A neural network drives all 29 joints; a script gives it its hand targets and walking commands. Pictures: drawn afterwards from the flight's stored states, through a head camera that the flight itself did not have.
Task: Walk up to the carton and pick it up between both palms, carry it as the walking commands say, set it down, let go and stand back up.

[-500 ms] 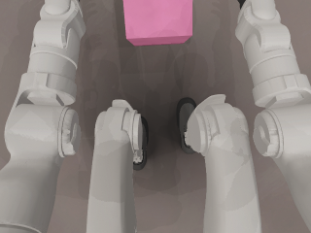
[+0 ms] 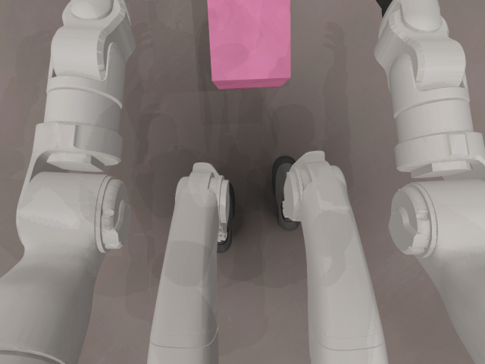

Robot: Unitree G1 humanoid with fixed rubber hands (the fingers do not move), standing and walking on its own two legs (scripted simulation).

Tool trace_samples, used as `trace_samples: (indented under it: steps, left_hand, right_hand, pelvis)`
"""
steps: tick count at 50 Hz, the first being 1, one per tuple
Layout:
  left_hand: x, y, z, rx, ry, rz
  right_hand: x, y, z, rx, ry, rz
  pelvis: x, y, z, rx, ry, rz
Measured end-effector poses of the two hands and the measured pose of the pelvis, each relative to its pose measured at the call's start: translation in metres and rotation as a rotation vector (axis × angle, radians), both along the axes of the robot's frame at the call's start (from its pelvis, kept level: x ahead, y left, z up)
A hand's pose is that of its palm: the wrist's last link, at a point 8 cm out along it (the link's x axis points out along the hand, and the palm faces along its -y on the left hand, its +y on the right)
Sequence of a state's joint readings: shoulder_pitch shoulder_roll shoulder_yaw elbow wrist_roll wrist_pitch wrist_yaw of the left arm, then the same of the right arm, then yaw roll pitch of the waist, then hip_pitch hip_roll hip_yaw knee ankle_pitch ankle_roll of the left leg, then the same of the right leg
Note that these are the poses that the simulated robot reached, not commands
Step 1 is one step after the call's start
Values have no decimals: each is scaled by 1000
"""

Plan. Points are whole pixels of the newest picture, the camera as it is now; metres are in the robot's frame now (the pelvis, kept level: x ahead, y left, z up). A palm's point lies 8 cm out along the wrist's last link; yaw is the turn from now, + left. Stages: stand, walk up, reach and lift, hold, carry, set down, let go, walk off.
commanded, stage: set down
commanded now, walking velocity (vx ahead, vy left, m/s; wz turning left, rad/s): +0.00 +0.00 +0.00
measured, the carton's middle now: (248, 33) +0.58 -0.01 -0.44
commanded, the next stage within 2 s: let go in 0.46 s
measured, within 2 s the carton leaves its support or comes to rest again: neither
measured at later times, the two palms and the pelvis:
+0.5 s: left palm out of the picture +0.54 +0.17 +0.04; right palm out of the picture +0.53 -0.18 +0.03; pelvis +0.02 -0.01 +0.12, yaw +1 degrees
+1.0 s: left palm out of the picture +0.46 +0.18 +0.10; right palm out of the picture +0.44 -0.23 +0.10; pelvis +0.11 -0.01 +0.20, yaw -1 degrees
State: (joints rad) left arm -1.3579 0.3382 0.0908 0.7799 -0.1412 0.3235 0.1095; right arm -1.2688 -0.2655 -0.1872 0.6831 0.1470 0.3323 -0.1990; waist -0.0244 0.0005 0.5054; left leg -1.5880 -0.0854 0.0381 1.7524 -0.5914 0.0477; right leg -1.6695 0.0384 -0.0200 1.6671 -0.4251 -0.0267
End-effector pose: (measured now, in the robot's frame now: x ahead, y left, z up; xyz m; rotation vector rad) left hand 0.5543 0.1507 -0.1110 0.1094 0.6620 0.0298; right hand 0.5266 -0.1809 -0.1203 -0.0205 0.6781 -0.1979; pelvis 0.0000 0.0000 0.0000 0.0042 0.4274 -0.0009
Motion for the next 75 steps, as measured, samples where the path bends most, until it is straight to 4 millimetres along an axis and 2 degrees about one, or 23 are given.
trace_samples:
  steps: [6, 15, 21, 27, 32, 36, 39, 42, 46, 50, 55, 60, 67, 72, 75]
  left_hand:
    - [2, 5, 37, 16, -12, 24]
    - [-10, 25, 94, 9, 7, 70]
    - [-12, 25, 133, -20, 14, 68]
    - [-8, 14, 152, -29, 57, 34]
    - [-11, 1, 149, -2, 46, 14]
    - [-44, 6, 137, 67, 110, 14]
    - [-72, 16, 138, 97, 159, 40]
    - [-82, 25, 157, 101, 138, 52]
    - [-79, 28, 192, 91, 86, 24]
    - [-89, 30, 213, 92, 103, -9]
    - [-128, 40, 223, 88, 150, -6]
    - [-172, 55, 235, 70, 153, 14]
    - [-220, 75, 266, 79, 119, 32]
    - [-267, 79, 280, 88, 164, 17]
    - [-286, 78, 288, 89, 162, 7]
  right_hand:
    - [4, -2, 36, 2, -19, 4]
    - [1, 1, 93, -5, -3, 36]
    - [2, -1, 134, -23, 1, 34]
    - [0, 2, 154, -19, 53, 36]
    - [-3, 6, 149, -36, 46, 63]
    - [-29, 3, 139, -69, 92, 117]
    - [-52, -13, 142, -84, 133, 101]
    - [-66, -34, 160, -110, 138, 88]
    - [-75, -51, 193, -122, 121, 104]
    - [-88, -50, 218, -85, 121, 124]
    - [-115, -42, 238, -73, 116, 131]
    - [-153, -42, 261, -91, 127, 113]
    - [-202, -44, 279, -106, 158, 179]
    - [-236, -43, 288, -82, 125, 161]
    - [-257, -43, 288, -64, 128, 152]
  pelvis:
    - [0, 1, 27, 2, -27, -8]
    - [4, -4, 78, 20, -60, -7]
    - [8, -6, 105, 15, -11, 4]
    - [21, -9, 123, 11, 133, 8]
    - [31, -10, 136, 18, 182, 2]
    - [47, -10, 154, 23, 185, -2]
    - [60, -11, 167, 25, 154, -7]
    - [73, -12, 177, 23, 115, -12]
    - [92, -14, 189, 22, 70, -17]
    - [111, -15, 203, 14, 39, -17]
    - [128, -14, 219, 6, -10, -20]
    - [134, -13, 233, -1, -80, -7]
    - [131, -1, 243, -9, -215, 22]
    - [130, 8, 246, -14, -325, 13]
    - [128, 10, 247, -14, -400, 3]
